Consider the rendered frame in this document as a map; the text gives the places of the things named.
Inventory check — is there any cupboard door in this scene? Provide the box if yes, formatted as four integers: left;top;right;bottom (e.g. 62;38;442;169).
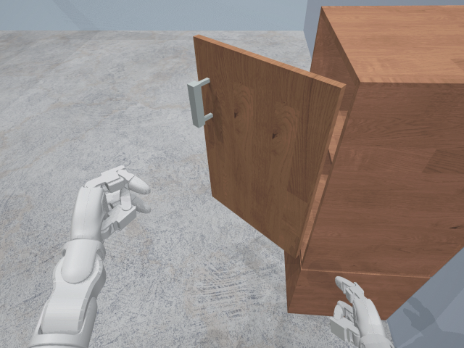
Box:
193;35;346;259

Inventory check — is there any handle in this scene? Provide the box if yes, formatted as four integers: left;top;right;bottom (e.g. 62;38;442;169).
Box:
187;78;213;128

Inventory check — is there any left robot hand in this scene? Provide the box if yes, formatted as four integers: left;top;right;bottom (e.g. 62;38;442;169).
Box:
70;165;151;243

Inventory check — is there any left robot forearm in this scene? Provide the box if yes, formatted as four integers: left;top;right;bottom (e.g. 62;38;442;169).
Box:
28;239;107;348

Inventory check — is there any right robot hand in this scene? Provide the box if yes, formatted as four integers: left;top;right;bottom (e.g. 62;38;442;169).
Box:
330;276;386;347

